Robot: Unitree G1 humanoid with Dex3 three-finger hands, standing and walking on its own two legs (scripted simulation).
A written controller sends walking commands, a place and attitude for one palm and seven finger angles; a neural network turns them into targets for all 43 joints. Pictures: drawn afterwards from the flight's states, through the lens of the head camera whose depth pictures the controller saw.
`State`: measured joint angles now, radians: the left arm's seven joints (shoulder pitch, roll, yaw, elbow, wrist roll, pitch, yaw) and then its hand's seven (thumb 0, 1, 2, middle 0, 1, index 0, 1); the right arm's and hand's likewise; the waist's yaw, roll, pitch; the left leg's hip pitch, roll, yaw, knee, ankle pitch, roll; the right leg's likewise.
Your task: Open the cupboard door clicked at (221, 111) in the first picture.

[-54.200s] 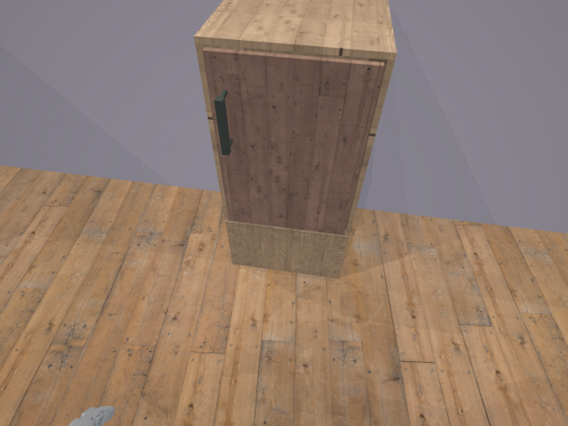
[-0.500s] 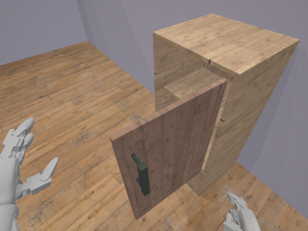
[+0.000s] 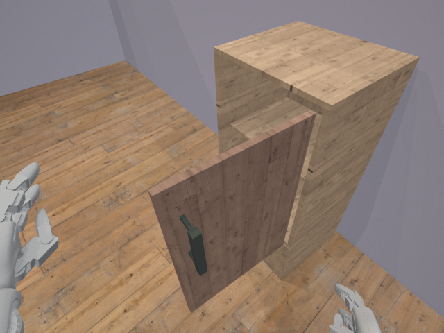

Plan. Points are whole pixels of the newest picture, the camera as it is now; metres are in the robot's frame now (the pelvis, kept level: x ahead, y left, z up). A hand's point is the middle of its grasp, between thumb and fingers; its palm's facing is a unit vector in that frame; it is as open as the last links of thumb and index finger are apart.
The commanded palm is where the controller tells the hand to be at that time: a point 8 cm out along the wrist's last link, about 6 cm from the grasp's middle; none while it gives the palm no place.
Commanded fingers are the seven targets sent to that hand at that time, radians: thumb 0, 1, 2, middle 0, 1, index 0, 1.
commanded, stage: step back with the hand held close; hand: left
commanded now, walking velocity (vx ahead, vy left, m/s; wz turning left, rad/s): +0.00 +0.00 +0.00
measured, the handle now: (193, 246) +0.30 +0.11 -0.04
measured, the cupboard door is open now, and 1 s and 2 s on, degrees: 88 88 88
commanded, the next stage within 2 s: stop stepping back and stand still in 1.26 s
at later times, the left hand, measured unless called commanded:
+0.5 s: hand (47, 250) +0.17 +0.26 +0.15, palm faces +0.33 -0.78 -0.53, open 7.4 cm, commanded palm +0.11 +0.31 +0.17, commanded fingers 0.00 0.90 0.90 -0.20 -0.30 -0.20 -0.30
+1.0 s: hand out of the picture +0.07 +0.30 +0.15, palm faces +0.44 -0.76 -0.47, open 7.4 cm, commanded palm +0.01 +0.34 +0.17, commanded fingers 0.00 0.90 0.90 -0.20 -0.30 -0.20 -0.30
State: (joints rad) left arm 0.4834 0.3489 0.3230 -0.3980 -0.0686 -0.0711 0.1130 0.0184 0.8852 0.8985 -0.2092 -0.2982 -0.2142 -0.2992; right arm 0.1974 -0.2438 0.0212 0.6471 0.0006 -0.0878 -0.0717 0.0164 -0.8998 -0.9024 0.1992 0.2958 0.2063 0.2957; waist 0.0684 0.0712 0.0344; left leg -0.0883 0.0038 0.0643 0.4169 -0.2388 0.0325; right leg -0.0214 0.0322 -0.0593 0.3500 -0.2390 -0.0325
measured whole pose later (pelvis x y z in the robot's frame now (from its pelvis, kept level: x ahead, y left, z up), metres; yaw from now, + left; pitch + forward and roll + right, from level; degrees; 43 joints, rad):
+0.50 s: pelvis -0.03 +0.01 +0.00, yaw -1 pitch +0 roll -1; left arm 0.58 0.44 0.39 -0.49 -0.06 -0.13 0.12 0.02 0.89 0.90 -0.21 -0.30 -0.22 -0.30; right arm 0.16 -0.25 -0.02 0.57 0.02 0.02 -0.09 0.02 -0.90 -0.90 0.20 0.30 0.21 0.30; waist 0.01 0.04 0.04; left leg -0.27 0.00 0.09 0.47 -0.20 0.05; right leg -0.23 0.02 -0.04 0.44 -0.21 -0.02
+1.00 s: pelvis -0.12 +0.04 -0.02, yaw +2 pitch -2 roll -3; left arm 0.56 0.42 0.42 -0.57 -0.02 -0.22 0.17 0.02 0.89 0.90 -0.21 -0.30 -0.22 -0.30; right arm 0.20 -0.23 0.00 0.60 -0.01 -0.05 -0.08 0.02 -0.90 -0.90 0.20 0.30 0.21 0.30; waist 0.01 0.02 0.07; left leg -0.46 -0.02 0.06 0.64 -0.25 0.08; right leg -0.37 0.03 -0.02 0.55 -0.17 0.00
